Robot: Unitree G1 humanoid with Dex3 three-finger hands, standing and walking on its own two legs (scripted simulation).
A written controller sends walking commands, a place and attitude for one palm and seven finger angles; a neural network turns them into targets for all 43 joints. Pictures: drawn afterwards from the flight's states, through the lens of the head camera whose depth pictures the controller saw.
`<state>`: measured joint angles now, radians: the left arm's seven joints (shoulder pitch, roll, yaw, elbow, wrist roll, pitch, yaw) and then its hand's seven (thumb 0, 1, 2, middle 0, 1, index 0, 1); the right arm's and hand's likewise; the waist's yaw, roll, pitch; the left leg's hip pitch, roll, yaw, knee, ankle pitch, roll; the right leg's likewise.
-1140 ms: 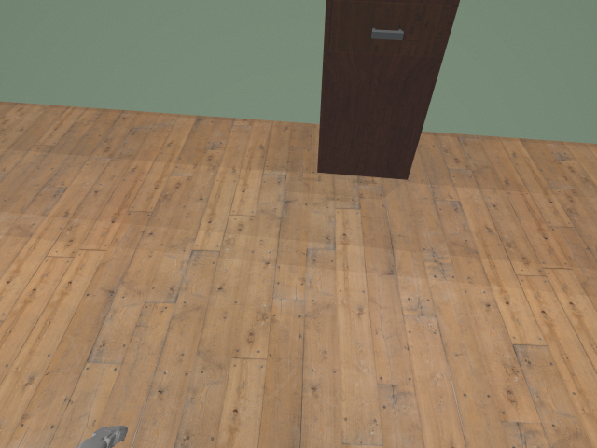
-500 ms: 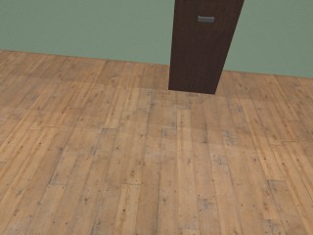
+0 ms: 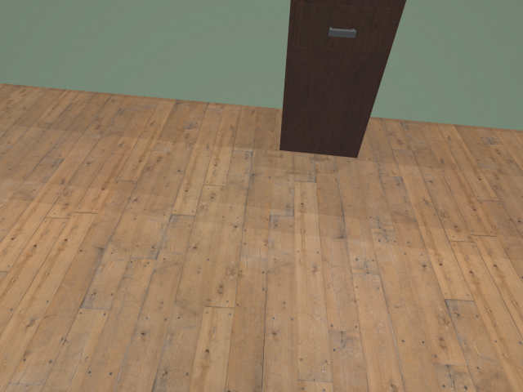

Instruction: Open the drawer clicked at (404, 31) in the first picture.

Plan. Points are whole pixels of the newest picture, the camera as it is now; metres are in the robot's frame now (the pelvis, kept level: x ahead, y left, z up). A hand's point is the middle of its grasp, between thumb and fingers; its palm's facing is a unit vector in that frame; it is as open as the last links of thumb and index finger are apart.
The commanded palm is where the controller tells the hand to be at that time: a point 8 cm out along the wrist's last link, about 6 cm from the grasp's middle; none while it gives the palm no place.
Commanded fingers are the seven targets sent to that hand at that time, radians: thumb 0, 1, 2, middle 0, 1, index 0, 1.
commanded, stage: look at it before walking up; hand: left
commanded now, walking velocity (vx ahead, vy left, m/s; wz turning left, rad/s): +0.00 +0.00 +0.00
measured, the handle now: (342, 31) +1.55 -0.27 -0.05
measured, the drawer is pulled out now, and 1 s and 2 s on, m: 0.00 0.00 0.00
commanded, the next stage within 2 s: walk to a spot facing it in 0.30 s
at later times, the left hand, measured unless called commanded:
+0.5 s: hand out of the picture +0.07 +0.24 -0.16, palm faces -0.02 -0.94 -0.33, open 7.3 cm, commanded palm none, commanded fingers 0.00 0.90 0.90 -0.20 -0.30 -0.20 -0.30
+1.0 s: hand out of the picture +0.16 +0.13 -0.17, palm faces -0.19 -0.96 -0.21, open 7.3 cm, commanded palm none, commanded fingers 0.00 0.90 0.90 -0.20 -0.30 -0.20 -0.30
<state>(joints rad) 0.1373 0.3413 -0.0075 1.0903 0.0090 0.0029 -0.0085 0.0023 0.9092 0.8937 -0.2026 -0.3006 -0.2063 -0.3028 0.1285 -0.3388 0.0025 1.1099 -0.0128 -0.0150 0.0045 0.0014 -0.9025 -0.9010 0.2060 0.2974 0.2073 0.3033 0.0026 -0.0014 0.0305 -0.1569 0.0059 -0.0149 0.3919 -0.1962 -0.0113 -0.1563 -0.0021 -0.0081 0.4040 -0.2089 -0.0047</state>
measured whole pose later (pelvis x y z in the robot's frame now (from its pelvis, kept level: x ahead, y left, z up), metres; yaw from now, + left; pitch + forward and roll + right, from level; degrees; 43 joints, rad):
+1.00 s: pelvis +0.12 -0.06 -0.01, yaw -15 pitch -1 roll +0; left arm 0.36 0.18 0.04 1.01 0.02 -0.05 -0.01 0.00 0.91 0.89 -0.20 -0.30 -0.20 -0.30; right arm 0.23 -0.22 -0.05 1.05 -0.03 -0.01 0.01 0.01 -0.91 -0.90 0.20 0.30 0.20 0.30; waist 0.02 0.01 0.05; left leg -0.52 0.11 0.07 1.16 -0.32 -0.04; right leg -0.19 0.05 -0.03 0.50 -0.30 -0.07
